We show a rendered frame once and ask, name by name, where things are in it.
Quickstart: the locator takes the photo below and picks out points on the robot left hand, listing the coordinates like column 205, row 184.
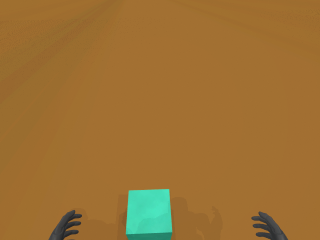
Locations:
column 59, row 233

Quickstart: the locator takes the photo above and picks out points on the carton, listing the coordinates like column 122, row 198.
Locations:
column 149, row 215

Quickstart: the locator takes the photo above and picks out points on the robot right hand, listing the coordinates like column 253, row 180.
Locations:
column 275, row 233

